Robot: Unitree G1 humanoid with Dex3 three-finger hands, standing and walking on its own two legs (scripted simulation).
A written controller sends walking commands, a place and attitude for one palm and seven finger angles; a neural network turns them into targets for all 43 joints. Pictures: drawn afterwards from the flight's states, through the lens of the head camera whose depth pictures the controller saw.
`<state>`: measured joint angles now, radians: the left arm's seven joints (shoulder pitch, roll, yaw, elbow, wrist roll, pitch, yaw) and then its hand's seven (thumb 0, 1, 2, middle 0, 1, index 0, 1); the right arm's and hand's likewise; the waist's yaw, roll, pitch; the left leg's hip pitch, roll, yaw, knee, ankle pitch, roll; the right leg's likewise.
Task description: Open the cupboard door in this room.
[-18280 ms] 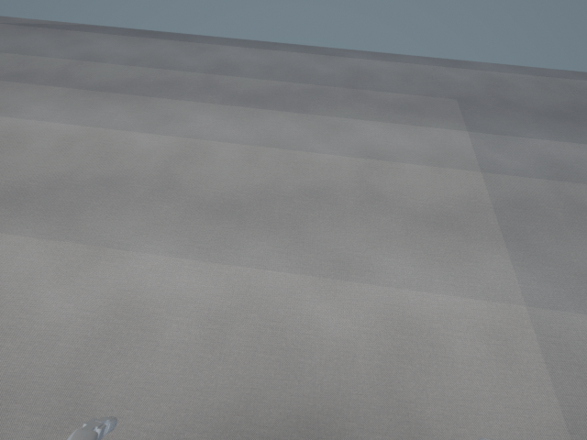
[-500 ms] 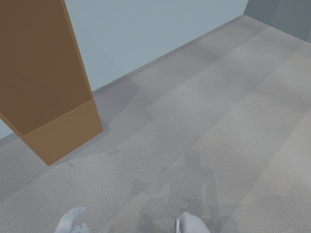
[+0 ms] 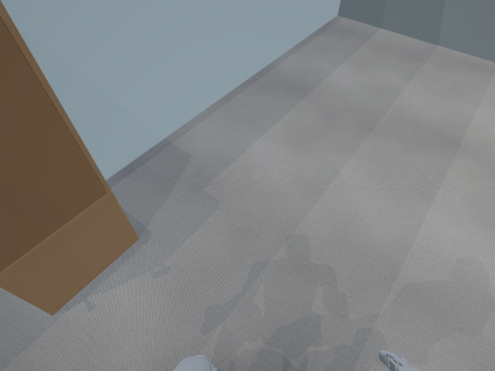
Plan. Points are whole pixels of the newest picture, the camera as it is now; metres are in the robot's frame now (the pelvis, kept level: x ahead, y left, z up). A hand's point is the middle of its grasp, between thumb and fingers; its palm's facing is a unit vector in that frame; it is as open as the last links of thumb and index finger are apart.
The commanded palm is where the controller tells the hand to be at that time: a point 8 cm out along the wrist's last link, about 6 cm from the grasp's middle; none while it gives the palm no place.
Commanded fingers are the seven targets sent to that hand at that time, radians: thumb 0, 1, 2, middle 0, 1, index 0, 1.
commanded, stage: turn to face it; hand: left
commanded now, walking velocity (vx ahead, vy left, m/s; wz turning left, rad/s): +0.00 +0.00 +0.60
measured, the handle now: out of the picture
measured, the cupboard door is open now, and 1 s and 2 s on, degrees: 0 0 0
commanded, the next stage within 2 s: take the last steps up to it in 1.52 s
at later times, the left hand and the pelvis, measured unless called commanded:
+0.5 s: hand out of the picture +0.05 +0.21 -0.15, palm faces +0.23 -0.93 -0.28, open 7.4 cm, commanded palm none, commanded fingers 0.00 0.90 0.90 -0.20 -0.30 -0.20 -0.30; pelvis -0.02 -0.02 +0.00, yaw +14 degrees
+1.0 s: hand out of the picture -0.14 +0.13 -0.16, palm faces +0.57 -0.78 -0.28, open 7.4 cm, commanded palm none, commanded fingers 0.00 0.90 0.90 -0.20 -0.30 -0.20 -0.30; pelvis -0.06 -0.06 +0.00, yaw +34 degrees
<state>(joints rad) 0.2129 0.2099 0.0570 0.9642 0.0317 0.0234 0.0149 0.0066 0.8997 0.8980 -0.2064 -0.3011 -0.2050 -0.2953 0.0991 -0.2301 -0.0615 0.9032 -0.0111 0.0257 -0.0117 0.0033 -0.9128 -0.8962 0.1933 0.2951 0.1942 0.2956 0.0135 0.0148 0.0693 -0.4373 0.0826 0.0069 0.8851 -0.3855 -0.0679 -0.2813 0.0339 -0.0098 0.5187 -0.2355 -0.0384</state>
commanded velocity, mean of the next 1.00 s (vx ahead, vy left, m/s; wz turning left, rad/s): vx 0.00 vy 0.00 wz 0.60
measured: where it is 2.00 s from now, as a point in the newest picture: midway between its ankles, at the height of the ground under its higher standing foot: outside the picture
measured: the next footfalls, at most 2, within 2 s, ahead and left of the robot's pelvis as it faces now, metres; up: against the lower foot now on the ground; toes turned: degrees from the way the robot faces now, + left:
left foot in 0.06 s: +0.05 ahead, +0.13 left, +0.00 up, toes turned +4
right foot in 0.54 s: +0.03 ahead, -0.13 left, +0.00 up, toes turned +16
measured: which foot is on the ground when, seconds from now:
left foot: up 0.00-0.04, down 0.06-0.54, up 0.56-1.00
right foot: down 0.00-0.08, up 0.10-0.52, down 0.54-1.00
